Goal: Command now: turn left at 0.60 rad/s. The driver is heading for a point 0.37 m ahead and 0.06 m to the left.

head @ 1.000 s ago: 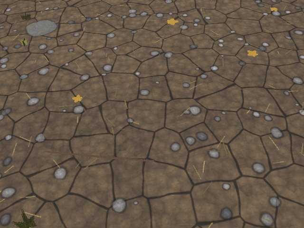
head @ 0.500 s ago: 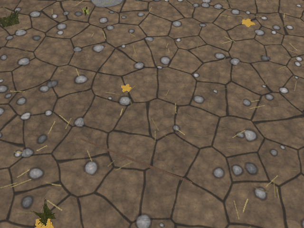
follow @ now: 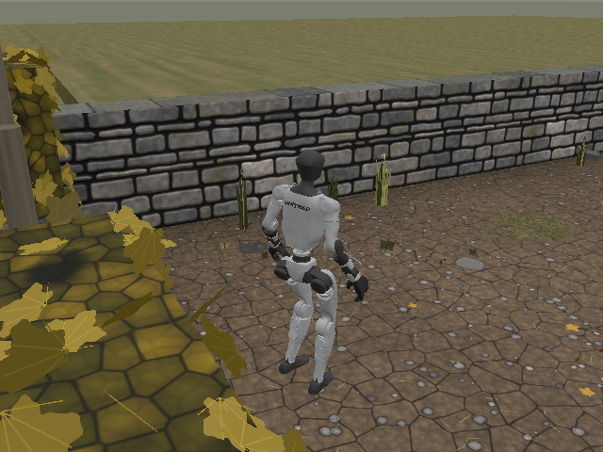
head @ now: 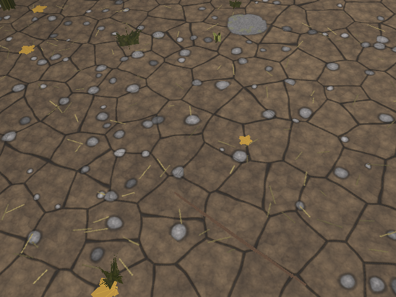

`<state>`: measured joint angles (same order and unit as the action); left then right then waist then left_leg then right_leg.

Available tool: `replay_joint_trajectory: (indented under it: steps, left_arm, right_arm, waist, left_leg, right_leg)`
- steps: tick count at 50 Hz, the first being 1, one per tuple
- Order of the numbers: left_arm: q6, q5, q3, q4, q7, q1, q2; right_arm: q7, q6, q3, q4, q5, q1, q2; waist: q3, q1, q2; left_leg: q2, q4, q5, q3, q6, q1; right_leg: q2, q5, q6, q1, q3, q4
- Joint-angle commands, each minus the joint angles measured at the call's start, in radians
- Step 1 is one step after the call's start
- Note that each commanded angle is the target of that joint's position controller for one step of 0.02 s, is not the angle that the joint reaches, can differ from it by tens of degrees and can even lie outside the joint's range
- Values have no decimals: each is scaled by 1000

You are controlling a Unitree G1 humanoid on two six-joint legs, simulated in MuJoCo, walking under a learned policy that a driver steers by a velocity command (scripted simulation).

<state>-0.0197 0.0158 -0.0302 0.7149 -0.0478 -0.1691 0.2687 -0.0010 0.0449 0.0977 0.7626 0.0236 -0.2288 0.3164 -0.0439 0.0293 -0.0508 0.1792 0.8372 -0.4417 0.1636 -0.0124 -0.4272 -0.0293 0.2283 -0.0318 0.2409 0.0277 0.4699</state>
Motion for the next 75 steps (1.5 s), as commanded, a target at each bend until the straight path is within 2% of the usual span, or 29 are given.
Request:
replay_joint_trajectory:
  steps: [1,8,15,18,20,21,22,23,25,27,31,39,43,45,46,47,48,49,51,53,55,59,65,68,69,70,71,72,75]
  left_arm:
    - [9,4,-27,-92,7,76,117]
    - [15,7,-45,-63,5,-78,151]
    - [14,14,-63,-57,30,-63,188]
    - [8,19,-74,-50,43,-80,218]
    - [-1,11,-68,-54,44,-50,193]
    - [-4,13,-47,-69,51,-48,118]
    - [-7,27,-31,-155,53,47,80]
    - [-2,38,-49,-163,54,107,155]
    - [20,5,-58,-113,80,30,173]
    - [28,32,-57,-51,92,-43,162]
    - [22,26,-49,-40,97,-12,125]
    - [37,20,-31,-101,106,188,89]
    - [46,14,-24,-107,100,163,81]
    - [56,14,-37,-44,73,-33,103]
    - [71,21,-43,1,59,-182,115]
    - [82,41,-58,30,43,-326,189]
    - [79,39,-82,36,48,-331,294]
    - [75,-18,-71,37,58,-294,228]
    - [83,-15,-31,29,62,-127,98]
    - [87,-19,-7,49,56,-93,48]
    - [102,-9,-3,73,55,-103,61]
    - [96,-1,4,104,52,-87,76]
    - [58,2,7,148,46,-114,79]
    - [51,1,18,161,36,-117,52]
    - [54,5,19,160,38,-161,35]
    - [44,-13,30,199,38,-266,-21]
    - [34,-8,27,225,32,-236,11]
    - [31,-7,18,225,29,-196,34]
    - [32,-5,18,242,31,-173,34]
  right_arm:
    - [-15,8,34,-32,6,-77,121]
    - [-43,29,9,-73,-12,27,85]
    - [-54,32,-16,-117,-23,78,55]
    - [-61,24,-19,-135,-19,87,66]
    - [-56,8,-13,-86,-4,-35,72]
    - [-44,-7,6,-49,9,-147,141]
    - [-42,-19,33,-75,-3,-195,279]
    - [-33,-20,22,-65,3,-186,220]
    - [-17,-28,-12,-71,-8,-77,133]
    - [-7,-55,-28,-71,-11,-46,95]
    - [-16,-92,-28,-16,-18,-146,101]
    - [-2,-109,-35,66,-9,-263,102]
    - [11,-116,-41,101,-3,-244,103]
    - [17,-117,-41,118,0,-230,117]
    - [18,-118,-42,122,-12,-212,123]
    - [17,-126,-56,97,-23,-231,79]
    - [17,-119,-68,105,-58,-377,-7]
    - [28,-109,-47,118,-12,-299,88]
    - [19,-108,-57,107,-9,-207,53]
    - [5,-79,-60,115,7,-201,37]
    - [0,-61,-67,137,7,-228,6]
    - [2,-48,-81,144,5,-158,-26]
    - [19,-28,-86,158,1,-39,-15]
    - [35,-48,-89,184,10,-53,1]
    - [42,-60,-83,188,14,-70,52]
    - [41,-59,-81,208,-11,-18,62]
    - [33,-61,-93,206,-19,8,1]
    - [29,-65,-97,213,-20,15,-15]
    - [38,-65,-94,255,-21,-20,-8]
  waist:
    - [25,38,161]
    - [64,-54,200]
    - [76,-60,238]
    - [86,-64,244]
    - [79,9,152]
    - [76,55,-107]
    - [1,85,-286]
    - [-68,98,-120]
    - [-108,1,-93]
    - [-63,-25,-75]
    - [-28,-7,-30]
    - [-93,57,-36]
    - [-98,17,-42]
    - [20,-70,-39]
    - [105,-147,-18]
    - [238,-181,76]
    - [370,-104,335]
    - [331,-99,137]
    - [133,-39,81]
    - [83,-1,99]
    - [91,15,133]
    - [112,21,139]
    - [66,-25,150]
    - [22,-4,64]
    - [34,-41,-10]
    - [35,-104,-112]
    - [11,-78,-59]
    - [-11,-63,-37]
    - [0,-48,-13]
  left_leg:
    - [-69,327,-3,-46,34,-79]
    - [-111,254,21,-109,86,-165]
    - [-156,-44,-19,-200,42,56]
    - [-146,-203,-7,-244,-7,166]
    - [-109,-399,55,-243,-53,415]
    - [-280,-570,-143,43,-103,540]
    - [-545,-705,-341,561,-244,525]
    - [-543,-717,-317,526,-290,433]
    - [-419,-732,-221,324,-232,365]
    - [-333,-726,58,183,-196,384]
    - [-332,-708,308,115,-201,448]
    - [-353,-692,503,76,-207,497]
    - [-374,-637,821,3,-164,496]
    - [-342,-390,1242,-32,-119,495]
    - [-302,-195,1201,-64,-93,426]
    - [-238,75,825,-86,-73,244]
    - [-23,464,-92,-132,-25,-22]
    - [-60,531,-55,-8,-41,-12]
    - [-142,447,30,-41,-38,-42]
    - [-181,341,75,-80,-28,41]
    - [-173,270,85,-92,-7,94]
    - [-183,12,160,-146,16,125]
    - [-192,-208,197,-166,10,218]
    - [-253,-461,354,-85,-17,363]
    - [-358,-485,504,24,-36,396]
    - [-392,-496,475,61,-96,277]
    - [-355,-518,374,41,-81,198]
    - [-311,-519,344,3,-55,185]
    - [-272,-509,388,-38,-39,259]
  right_leg:
    - [272,-330,-151,-39,186,-185]
    - [282,-513,-175,-254,75,-126]
    - [320,-464,-165,-161,-9,-97]
    - [336,-42,-134,-93,-6,-127]
    - [292,214,-67,106,-75,-6]
    - [195,361,-6,294,-202,299]
    - [13,469,37,602,-172,504]
    - [74,360,28,610,-12,577]
    - [110,141,35,533,-6,532]
    - [110,22,50,452,-32,524]
    - [110,-59,64,479,-51,489]
    - [88,-131,47,511,-83,259]
    - [46,-85,-32,340,-117,136]
    - [-38,-55,-69,84,-138,97]
    - [-17,-186,-90,-122,-115,7]
    - [192,-264,-129,-387,90,15]
    - [504,-649,-309,-572,554,-25]
    - [441,-781,-294,-440,542,-56]
    - [359,-835,-247,-240,265,-100]
    - [273,-799,-189,-93,138,-181]
    - [275,-947,-218,-52,82,-177]
    - [211,-885,-182,-37,-17,-171]
    - [227,-306,-167,42,66,-192]
    - [190,-100,-91,118,95,-139]
    - [134,-43,-59,122,60,-83]
    - [65,62,-42,23,6,-123]
    - [69,34,-29,-60,11,-136]
    - [78,-12,-28,-73,27,-139]
    - [110,-78,-30,-57,44,-146]
